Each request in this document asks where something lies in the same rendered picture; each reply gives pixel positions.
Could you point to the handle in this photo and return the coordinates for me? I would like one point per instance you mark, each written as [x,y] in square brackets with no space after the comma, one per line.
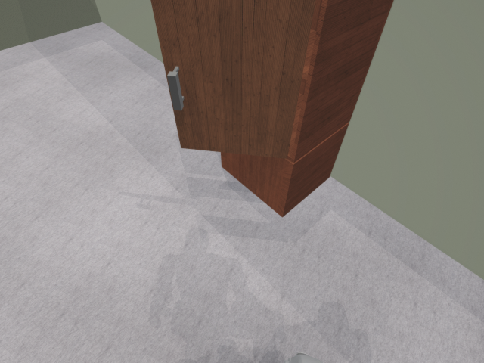
[175,89]

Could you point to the cupboard door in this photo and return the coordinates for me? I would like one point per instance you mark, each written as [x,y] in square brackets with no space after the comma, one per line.
[240,70]

